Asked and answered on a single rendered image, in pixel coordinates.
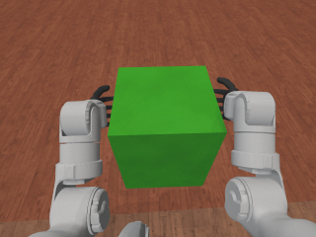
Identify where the left robot thigh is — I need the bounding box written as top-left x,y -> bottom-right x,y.
118,221 -> 150,237

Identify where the robot left hand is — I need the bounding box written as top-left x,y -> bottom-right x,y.
90,85 -> 114,127

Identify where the right robot upper arm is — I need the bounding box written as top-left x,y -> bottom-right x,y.
224,176 -> 316,237

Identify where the carton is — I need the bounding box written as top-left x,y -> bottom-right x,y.
108,65 -> 227,189

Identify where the right robot forearm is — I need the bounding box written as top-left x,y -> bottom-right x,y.
223,91 -> 287,206

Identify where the left robot forearm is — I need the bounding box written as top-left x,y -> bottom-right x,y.
49,99 -> 108,226

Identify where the left robot upper arm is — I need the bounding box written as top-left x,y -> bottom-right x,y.
29,187 -> 111,237

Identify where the robot right hand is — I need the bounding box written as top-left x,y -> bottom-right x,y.
213,77 -> 239,121

